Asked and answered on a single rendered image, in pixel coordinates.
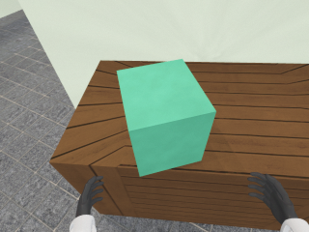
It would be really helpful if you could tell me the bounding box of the robot right hand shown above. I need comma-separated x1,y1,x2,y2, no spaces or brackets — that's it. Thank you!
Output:
247,172,298,224

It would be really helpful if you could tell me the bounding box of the right robot forearm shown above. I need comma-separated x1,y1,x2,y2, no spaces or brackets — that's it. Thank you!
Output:
280,217,309,232

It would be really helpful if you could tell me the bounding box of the left robot forearm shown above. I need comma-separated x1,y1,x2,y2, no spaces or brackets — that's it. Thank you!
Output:
70,215,97,232

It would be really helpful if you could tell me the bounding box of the carton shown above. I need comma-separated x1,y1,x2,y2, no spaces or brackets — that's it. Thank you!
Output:
117,59,216,177

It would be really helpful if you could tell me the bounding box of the pedestal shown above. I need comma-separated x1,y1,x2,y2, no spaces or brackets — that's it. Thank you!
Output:
49,60,309,231

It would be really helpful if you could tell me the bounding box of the robot left hand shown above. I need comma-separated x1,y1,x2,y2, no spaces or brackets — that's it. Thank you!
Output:
75,176,104,218

